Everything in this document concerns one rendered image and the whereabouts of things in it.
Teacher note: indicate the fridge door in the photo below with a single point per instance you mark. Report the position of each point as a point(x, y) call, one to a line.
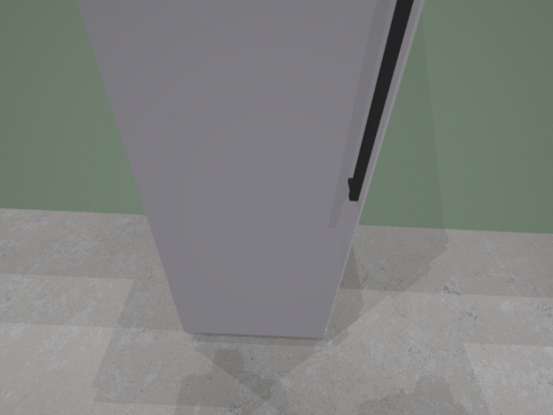
point(242, 121)

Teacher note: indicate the handle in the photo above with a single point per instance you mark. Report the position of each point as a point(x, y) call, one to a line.
point(394, 41)

